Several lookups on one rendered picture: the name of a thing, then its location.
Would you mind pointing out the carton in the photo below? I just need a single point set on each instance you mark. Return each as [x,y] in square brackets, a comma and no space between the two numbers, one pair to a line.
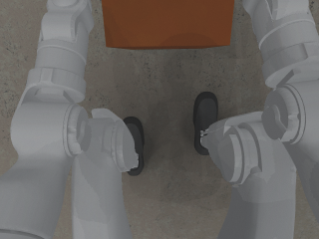
[167,24]

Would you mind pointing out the robot left upper arm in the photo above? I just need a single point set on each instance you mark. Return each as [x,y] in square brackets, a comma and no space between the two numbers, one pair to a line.
[47,137]

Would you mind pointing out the robot right forearm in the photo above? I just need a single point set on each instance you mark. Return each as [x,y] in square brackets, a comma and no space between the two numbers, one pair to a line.
[287,38]

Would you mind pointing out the robot left forearm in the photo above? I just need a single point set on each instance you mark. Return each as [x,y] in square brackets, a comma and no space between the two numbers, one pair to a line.
[58,76]

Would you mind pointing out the right robot thigh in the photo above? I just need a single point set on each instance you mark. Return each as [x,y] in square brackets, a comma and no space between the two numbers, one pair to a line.
[263,191]

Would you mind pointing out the robot right foot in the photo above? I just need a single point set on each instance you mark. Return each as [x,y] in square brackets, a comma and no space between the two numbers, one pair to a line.
[205,111]

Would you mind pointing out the robot right upper arm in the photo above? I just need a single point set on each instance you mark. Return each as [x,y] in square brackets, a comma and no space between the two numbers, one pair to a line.
[291,116]

